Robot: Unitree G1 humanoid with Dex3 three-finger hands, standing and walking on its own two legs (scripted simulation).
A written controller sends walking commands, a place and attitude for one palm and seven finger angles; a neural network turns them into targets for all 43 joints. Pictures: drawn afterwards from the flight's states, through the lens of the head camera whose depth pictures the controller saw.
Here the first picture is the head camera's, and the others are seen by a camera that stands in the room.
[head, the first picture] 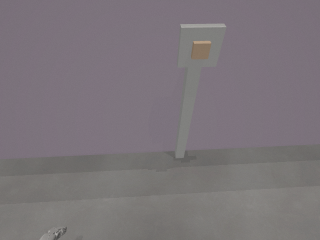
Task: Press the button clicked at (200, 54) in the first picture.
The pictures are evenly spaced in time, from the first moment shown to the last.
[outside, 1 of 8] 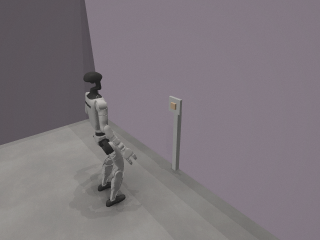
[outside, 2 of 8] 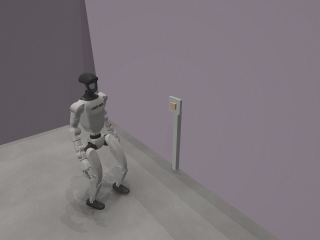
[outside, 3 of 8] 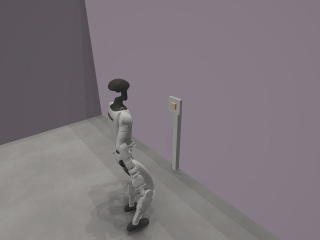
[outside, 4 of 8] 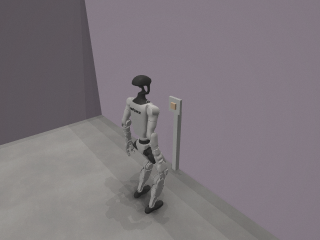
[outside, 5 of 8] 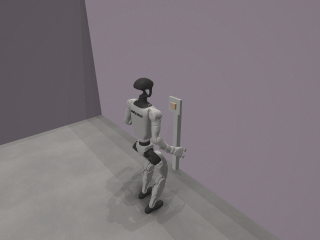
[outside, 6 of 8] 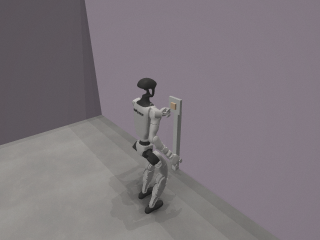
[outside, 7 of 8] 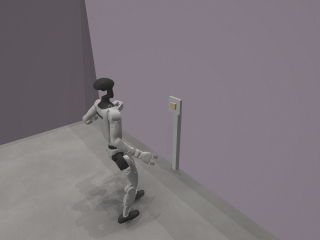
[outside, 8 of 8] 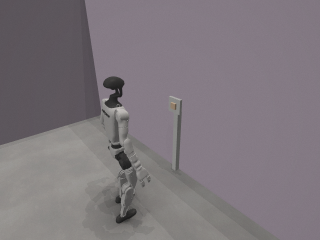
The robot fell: no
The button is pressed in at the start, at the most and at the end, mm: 0 13 0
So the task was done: yes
